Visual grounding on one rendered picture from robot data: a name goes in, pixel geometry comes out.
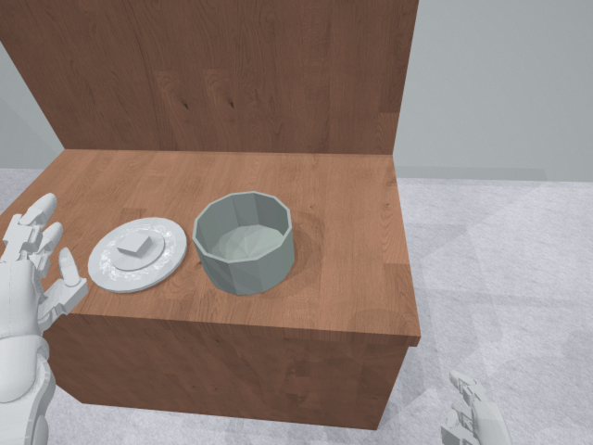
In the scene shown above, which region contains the left robot forearm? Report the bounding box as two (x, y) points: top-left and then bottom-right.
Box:
(0, 335), (56, 445)

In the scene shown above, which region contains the table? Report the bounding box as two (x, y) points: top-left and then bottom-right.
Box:
(0, 0), (421, 430)

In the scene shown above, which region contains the knob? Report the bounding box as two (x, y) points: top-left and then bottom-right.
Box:
(117, 232), (152, 258)

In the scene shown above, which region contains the pot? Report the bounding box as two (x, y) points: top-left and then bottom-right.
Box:
(192, 191), (295, 296)

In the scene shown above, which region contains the robot right hand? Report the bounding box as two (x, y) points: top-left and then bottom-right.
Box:
(441, 370), (513, 445)

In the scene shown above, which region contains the lid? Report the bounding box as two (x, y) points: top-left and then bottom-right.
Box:
(88, 217), (187, 293)

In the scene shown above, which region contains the robot left hand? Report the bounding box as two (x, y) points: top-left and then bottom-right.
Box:
(0, 193), (88, 339)

